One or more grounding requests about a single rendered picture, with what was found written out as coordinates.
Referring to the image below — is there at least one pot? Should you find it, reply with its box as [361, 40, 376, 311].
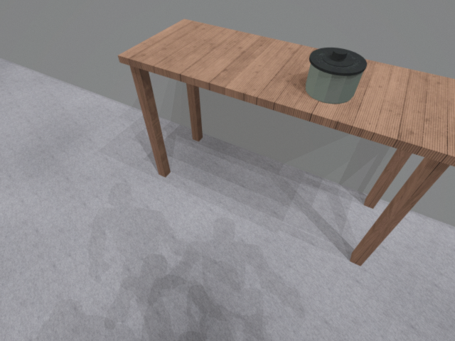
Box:
[306, 64, 363, 104]

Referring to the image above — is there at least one lid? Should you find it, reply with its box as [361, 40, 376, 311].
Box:
[309, 48, 367, 76]

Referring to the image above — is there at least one knob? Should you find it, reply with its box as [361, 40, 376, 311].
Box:
[332, 48, 348, 60]

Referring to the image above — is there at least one table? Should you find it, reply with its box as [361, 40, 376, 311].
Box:
[118, 19, 455, 266]

